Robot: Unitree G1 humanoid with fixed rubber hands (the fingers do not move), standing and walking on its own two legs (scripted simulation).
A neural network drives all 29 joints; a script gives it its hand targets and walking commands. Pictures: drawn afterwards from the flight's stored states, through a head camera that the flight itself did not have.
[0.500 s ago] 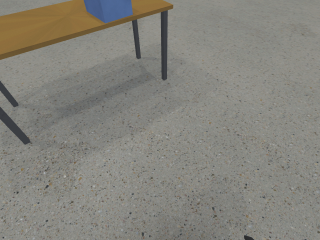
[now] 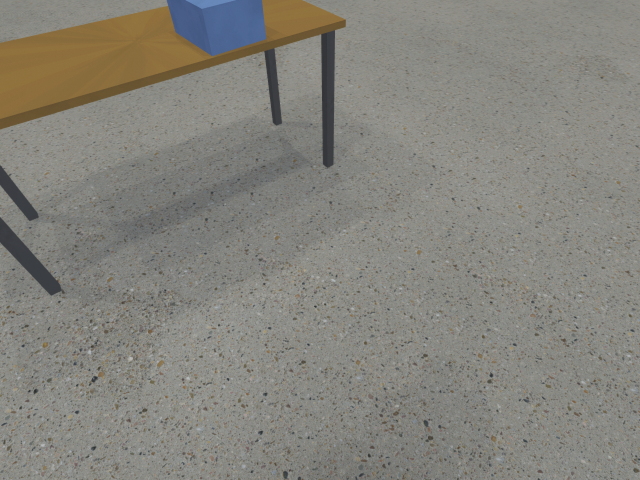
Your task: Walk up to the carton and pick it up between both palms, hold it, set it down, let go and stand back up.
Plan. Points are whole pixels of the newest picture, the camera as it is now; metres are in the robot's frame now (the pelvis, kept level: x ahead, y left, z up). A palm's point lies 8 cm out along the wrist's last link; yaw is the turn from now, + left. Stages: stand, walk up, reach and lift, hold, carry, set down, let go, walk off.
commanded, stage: stand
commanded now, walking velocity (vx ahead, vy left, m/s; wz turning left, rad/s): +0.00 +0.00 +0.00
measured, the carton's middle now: (215, 14) +1.57 +0.38 +0.01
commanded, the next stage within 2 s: walk up in 0.94 s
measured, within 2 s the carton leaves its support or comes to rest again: neither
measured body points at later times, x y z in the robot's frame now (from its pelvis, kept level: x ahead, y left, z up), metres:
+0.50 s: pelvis +0.00 +0.00 +0.00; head +0.00 +0.00 +0.45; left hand -0.02 +0.21 -0.16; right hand -0.02 -0.21 -0.16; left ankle +0.00 +0.12 -0.74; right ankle +0.00 -0.12 -0.74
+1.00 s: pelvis -0.01 +0.00 +0.01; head +0.00 +0.00 +0.46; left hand -0.03 +0.20 -0.16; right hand -0.04 -0.20 -0.16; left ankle +0.00 +0.12 -0.74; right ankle +0.00 -0.12 -0.74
